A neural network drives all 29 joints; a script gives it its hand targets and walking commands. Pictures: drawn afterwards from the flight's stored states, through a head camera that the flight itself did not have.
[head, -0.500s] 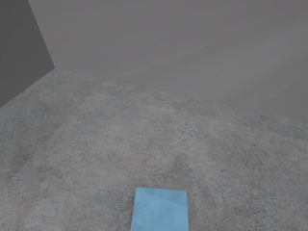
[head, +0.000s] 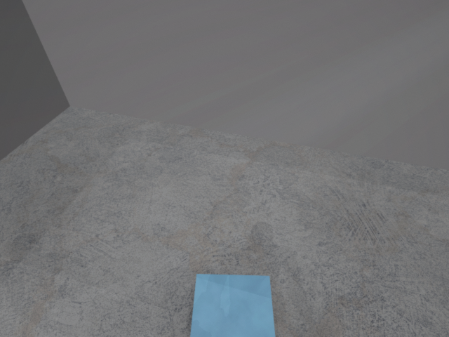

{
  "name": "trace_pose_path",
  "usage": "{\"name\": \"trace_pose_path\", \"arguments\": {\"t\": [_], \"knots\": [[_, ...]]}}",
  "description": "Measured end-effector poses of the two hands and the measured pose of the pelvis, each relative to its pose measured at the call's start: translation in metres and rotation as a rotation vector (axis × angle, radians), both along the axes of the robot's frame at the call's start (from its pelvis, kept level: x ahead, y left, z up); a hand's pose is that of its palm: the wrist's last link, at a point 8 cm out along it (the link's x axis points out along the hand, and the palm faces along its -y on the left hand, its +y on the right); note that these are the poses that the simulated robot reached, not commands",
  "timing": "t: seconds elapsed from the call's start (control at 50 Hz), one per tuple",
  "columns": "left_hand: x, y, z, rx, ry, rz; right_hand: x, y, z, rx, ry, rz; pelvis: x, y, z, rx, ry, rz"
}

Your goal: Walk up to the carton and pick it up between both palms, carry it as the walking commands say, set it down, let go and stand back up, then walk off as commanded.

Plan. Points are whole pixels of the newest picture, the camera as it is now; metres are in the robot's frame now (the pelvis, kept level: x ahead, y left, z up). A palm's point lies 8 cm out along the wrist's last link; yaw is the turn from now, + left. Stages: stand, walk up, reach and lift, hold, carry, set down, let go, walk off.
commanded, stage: stand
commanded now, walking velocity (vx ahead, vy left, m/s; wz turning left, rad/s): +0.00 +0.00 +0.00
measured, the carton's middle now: (232, 320) +0.36 -0.04 -0.66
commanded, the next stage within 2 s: walk off in 1.00 s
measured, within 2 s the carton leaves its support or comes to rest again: neither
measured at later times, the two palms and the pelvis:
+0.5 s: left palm out of the picture -0.01 +0.23 -0.14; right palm out of the picture -0.06 -0.21 -0.14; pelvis -0.02 +0.01 +0.01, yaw -2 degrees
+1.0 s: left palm out of the picture -0.04 +0.22 -0.14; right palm out of the picture -0.09 -0.19 -0.14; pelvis -0.03 +0.02 +0.01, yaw -2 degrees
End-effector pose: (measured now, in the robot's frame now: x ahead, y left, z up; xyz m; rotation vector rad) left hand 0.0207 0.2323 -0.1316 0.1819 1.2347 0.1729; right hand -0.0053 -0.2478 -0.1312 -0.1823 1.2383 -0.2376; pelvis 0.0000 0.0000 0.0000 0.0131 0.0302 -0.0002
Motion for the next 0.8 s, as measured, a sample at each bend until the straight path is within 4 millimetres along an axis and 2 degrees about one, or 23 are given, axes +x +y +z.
{"name": "trace_pose_path", "arguments": {"t": [0.12,0.24,0.44,0.8], "knots": [[-0.016,-0.003,-0.003,-0.016,0.057,0.008,-0.026,0.004,0.0,0.006,0.07,-0.022,-0.005,0.002,0.002,0.001,-0.009,-0.008],[-0.021,-0.005,-0.004,-0.03,0.081,0.007,-0.045,0.014,0.0,0.017,0.117,-0.041,-0.008,0.006,0.004,0.0,-0.021,-0.015],[-0.026,-0.006,-0.005,-0.035,0.099,0.004,-0.054,0.032,-0.006,0.054,0.138,-0.052,-0.014,0.01,0.005,0.001,-0.045,-0.026],[-0.057,-0.008,-0.007,-0.059,0.179,0.009,-0.083,0.048,-0.005,0.072,0.209,-0.076,-0.029,0.018,0.009,0.001,-0.068,-0.038]]}}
